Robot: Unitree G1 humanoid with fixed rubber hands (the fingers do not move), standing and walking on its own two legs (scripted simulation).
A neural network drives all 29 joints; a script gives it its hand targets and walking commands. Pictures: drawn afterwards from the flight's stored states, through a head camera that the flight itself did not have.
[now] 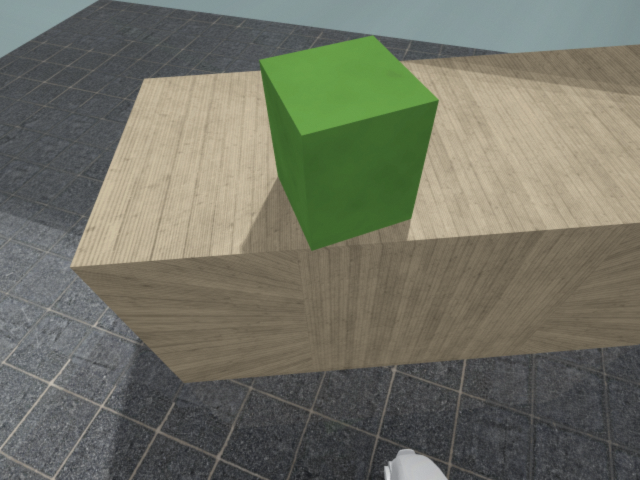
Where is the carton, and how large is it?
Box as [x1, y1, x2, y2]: [259, 35, 438, 250]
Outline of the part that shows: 372,35 259,60 277,173 311,250 387,226 411,217 438,100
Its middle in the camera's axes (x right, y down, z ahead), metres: +0.04 -0.16 +0.67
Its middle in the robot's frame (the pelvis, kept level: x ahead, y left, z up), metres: +0.63 -0.03 +0.04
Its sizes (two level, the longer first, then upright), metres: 0.210 0.200 0.250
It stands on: a pedestal, 0.65 m high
